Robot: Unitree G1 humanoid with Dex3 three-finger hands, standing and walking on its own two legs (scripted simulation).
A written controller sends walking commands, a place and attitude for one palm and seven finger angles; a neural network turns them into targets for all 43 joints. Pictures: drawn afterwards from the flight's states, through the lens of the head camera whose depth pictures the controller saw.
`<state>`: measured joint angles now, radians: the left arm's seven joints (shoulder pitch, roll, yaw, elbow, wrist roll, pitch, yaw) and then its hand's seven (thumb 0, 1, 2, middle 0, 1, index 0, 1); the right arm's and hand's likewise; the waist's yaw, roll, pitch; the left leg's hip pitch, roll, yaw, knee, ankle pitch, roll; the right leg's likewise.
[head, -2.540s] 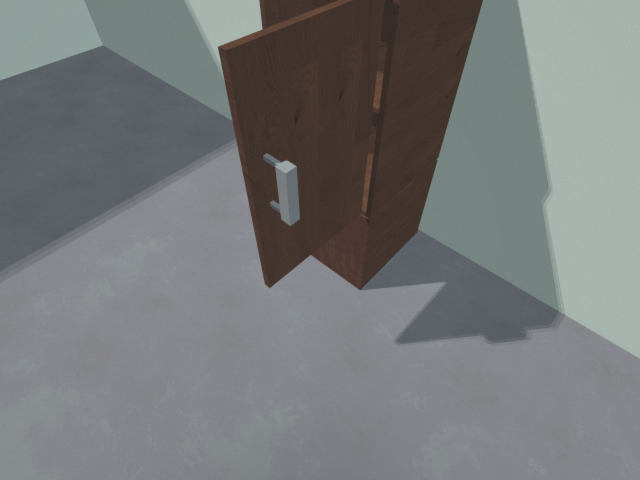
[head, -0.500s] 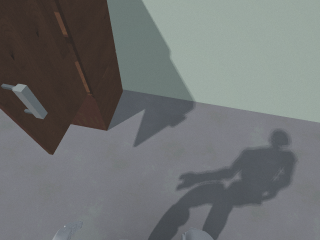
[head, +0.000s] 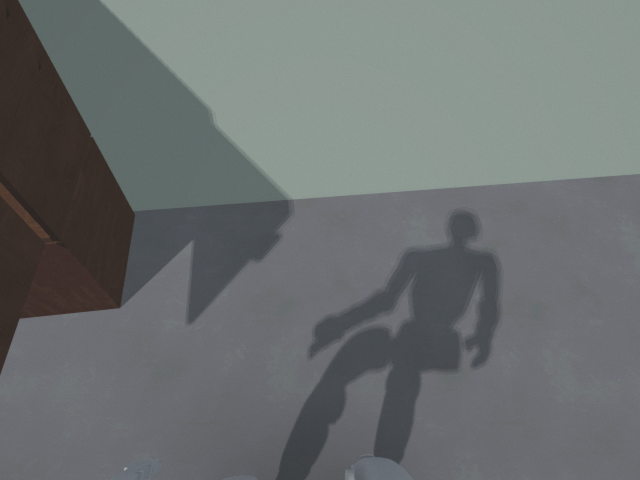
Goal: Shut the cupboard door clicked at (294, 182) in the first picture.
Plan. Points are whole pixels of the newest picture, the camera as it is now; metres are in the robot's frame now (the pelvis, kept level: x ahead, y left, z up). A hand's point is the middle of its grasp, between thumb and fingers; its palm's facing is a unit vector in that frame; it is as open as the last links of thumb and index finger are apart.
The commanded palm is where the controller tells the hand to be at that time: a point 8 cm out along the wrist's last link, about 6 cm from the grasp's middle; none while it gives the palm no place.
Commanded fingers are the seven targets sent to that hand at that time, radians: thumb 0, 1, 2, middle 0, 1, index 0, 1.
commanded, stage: walk around to get in front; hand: left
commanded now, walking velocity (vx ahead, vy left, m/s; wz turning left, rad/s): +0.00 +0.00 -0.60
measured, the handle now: out of the picture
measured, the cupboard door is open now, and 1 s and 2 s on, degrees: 88 88 88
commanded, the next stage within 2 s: none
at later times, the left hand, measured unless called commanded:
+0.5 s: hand (225, 459) +0.16 +0.14 -0.17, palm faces -0.29 -0.93 -0.22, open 7.4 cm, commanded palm none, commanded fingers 0.00 0.90 0.90 -0.20 -0.30 -0.20 -0.30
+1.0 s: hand (305, 409) +0.23 +0.03 -0.16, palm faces -0.57 -0.77 -0.28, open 7.4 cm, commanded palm none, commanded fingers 0.00 0.90 0.90 -0.20 -0.30 -0.20 -0.30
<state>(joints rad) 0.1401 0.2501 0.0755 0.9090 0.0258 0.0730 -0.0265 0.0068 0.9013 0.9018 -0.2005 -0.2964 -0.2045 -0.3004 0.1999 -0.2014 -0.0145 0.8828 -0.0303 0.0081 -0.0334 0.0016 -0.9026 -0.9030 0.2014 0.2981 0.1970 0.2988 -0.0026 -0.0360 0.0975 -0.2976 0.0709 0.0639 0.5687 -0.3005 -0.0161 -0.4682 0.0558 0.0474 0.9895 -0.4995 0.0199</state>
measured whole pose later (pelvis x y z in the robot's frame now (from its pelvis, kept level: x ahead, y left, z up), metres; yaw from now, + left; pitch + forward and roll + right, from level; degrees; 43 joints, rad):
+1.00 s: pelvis +0.03 -0.08 +0.00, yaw -35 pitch +1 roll +1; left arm 0.14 0.23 0.06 0.89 0.02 0.04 0.00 0.00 0.90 0.90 -0.20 -0.30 -0.20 -0.30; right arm 0.17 -0.26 -0.05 0.91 -0.01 0.07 -0.03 0.01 -0.90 -0.90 0.20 0.30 0.20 0.30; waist -0.02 0.01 0.13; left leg -0.46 0.08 0.04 1.03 -0.46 -0.08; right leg -0.29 0.02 0.02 0.57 -0.31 -0.03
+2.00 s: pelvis +0.11 -0.24 +0.01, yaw -73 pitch +2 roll -1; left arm 0.17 0.25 0.08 0.95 0.04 0.03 -0.07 0.01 0.91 0.90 -0.20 -0.30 -0.20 -0.30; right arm 0.31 -0.18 0.00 0.93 -0.04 -0.06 -0.02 0.00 -0.90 -0.90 0.20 0.30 0.20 0.30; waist 0.00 -0.04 0.07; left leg -0.14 0.11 0.20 0.41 -0.30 -0.03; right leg -0.58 -0.06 -0.05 1.11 -0.29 0.00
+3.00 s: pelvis +0.10 -0.65 +0.00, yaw -75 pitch +1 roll +2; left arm 0.13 0.16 0.04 0.96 0.03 -0.02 0.01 0.00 0.90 0.90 -0.20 -0.30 -0.20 -0.30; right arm 0.29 -0.20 -0.06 1.05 -0.02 0.06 0.00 0.00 -0.92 -0.90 0.20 0.30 0.20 0.30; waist -0.04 0.00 0.06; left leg -0.40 0.01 0.02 0.89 -0.50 -0.04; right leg -0.29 -0.08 -0.12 0.60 -0.33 -0.01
